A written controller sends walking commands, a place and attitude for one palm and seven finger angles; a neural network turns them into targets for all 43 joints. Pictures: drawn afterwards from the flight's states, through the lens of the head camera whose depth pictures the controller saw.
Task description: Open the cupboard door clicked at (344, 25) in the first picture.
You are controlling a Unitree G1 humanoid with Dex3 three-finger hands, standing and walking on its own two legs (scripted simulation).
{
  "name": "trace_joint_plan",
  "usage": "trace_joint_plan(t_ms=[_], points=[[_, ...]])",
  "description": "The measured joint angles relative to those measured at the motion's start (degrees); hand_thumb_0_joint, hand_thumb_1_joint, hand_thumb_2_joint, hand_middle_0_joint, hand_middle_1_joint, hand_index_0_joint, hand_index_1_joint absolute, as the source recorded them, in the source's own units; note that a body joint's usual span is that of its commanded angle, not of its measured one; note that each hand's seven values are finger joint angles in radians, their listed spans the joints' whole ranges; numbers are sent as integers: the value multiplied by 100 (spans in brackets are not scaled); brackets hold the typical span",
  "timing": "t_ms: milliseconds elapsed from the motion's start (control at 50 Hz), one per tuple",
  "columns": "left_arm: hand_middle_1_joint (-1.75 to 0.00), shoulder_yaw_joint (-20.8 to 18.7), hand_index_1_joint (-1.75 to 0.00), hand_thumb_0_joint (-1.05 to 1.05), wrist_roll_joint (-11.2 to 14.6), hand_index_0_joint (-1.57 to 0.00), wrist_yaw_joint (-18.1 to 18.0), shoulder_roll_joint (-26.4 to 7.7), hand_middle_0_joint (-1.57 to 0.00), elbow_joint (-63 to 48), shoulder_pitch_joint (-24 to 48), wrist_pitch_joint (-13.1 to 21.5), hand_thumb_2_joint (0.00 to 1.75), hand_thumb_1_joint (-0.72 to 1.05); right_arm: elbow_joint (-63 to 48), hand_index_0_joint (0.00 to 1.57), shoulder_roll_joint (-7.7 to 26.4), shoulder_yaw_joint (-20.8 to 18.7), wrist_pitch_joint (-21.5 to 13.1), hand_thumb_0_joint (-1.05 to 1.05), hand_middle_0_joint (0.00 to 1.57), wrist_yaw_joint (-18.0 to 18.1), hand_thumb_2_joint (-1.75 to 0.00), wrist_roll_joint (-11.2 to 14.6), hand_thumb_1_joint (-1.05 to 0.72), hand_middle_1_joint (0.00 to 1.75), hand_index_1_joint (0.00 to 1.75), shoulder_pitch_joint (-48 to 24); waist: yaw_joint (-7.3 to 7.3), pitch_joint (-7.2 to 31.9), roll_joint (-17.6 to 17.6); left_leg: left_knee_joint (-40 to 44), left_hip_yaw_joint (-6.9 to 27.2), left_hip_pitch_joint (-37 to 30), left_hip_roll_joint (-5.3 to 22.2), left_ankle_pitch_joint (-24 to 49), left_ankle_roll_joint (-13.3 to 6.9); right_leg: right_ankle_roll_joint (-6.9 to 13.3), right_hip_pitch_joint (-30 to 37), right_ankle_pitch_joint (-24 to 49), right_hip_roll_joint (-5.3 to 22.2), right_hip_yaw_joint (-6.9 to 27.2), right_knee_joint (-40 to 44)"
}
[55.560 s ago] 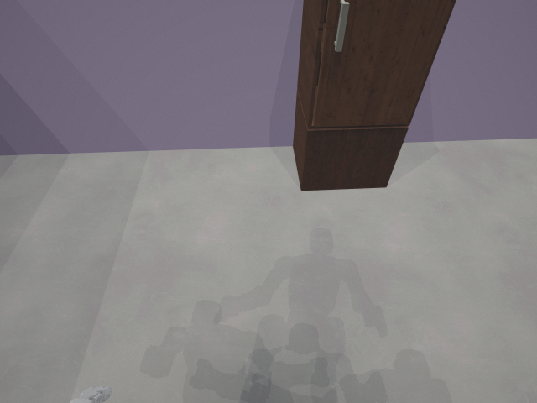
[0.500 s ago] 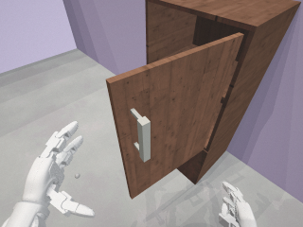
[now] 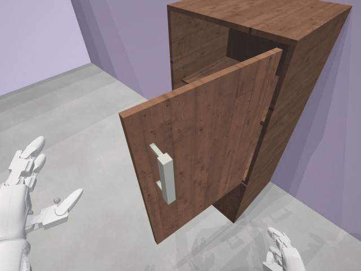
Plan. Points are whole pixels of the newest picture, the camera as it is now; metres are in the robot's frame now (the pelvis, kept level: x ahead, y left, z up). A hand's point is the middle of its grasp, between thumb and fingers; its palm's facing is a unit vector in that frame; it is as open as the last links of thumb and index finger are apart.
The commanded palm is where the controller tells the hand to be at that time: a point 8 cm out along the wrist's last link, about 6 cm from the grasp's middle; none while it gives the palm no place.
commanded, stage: draw the hand back to the body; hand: left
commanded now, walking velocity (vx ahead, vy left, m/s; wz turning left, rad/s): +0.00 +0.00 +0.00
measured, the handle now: (162, 174) +0.30 +0.08 +0.08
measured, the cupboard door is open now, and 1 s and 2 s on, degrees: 82 82 82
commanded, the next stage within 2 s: step back with the hand held close in 0.56 s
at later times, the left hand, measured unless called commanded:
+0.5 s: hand (58, 195) +0.19 +0.24 +0.15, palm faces +0.43 -0.82 -0.38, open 7.5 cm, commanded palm +0.14 +0.28 +0.17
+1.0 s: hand (52, 199) +0.19 +0.25 +0.14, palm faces +0.30 -0.82 -0.50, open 7.4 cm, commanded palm +0.12 +0.30 +0.18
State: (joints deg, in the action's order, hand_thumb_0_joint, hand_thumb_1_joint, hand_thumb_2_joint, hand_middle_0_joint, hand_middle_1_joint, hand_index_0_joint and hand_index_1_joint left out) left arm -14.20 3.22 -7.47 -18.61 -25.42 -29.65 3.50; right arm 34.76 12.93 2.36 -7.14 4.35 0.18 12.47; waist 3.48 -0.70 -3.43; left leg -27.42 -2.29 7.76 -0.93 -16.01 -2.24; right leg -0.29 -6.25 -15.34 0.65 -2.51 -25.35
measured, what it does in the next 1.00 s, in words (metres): stands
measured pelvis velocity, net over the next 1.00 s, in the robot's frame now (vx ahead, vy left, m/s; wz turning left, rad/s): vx -0.03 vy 0.00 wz -0.04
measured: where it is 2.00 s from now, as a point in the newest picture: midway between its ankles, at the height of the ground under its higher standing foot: outside the picture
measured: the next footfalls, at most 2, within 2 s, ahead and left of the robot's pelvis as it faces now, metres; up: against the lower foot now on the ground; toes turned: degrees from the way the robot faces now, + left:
right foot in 1.82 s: -0.28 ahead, -0.06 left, +0.00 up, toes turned -8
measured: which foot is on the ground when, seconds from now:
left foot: down 0.00-1.00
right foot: down 0.00-1.00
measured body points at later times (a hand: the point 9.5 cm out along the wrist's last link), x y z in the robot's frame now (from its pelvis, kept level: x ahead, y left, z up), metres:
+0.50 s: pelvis +0.00 -0.02 +0.00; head -0.01 -0.04 +0.45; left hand +0.16 +0.28 +0.17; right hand +0.19 -0.25 -0.08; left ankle -0.01 +0.09 -0.74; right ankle -0.01 -0.12 -0.74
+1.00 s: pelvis -0.03 +0.00 +0.00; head +0.00 +0.00 +0.45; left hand +0.16 +0.29 +0.17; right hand +0.15 -0.25 -0.08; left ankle -0.01 +0.09 -0.74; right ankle -0.01 -0.12 -0.74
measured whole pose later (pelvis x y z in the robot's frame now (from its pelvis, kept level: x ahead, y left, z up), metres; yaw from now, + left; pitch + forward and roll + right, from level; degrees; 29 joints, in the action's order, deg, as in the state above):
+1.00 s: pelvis -0.03 +0.00 +0.00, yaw -2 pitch -1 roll -1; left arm -21.0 3.1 -6.4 -23.3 -26.8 -31.4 7.3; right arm 31.4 13.8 -1.0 0.3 4.3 1.1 8.7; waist 0.3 -3.7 -1.6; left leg -27.1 -4.5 13.6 0.0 -13.0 -2.5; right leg -0.5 -13.0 -11.4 -0.2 -0.4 -25.1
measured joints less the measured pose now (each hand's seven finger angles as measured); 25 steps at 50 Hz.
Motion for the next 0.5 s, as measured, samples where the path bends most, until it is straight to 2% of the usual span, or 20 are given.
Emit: trace_joint_plan(t_ms=[240, 360, 500], points=[[-30, -502, -30, 0, 90, -20, 30, -126, -20, 263, 253, 92, 82, 70, 114, 20, 24, -122, 160, 1, 20, 1, -90, 11, -91, 30, 29, -142, 44, -45, -22, 232, 11, -219, 103, 76, 97, 97, 214, 82, -112, -6, 243], [-30, -415, -30, 1, 105, -20, 53, 1, -20, 344, 272, 108, 87, 83, 134, 20, 63, -166, 186, 1, 20, -20, -90, 8, -91, 30, 29, -174, 37, -79, -41, 303, 18, -263, 127, 119, 123, 125, 252, 116, -139, -12, 303], [-30, -347, -30, 1, 103, -21, 85, -41, -21, 361, 244, 113, 89, 88, 165, 20, 28, -174, 188, 1, 20, 9, -90, 8, -91, 30, 29, -172, 36, -117, -4, 327, 26, -292, 169, 137, 156, 160, 295, 150, -183, -19, 360]])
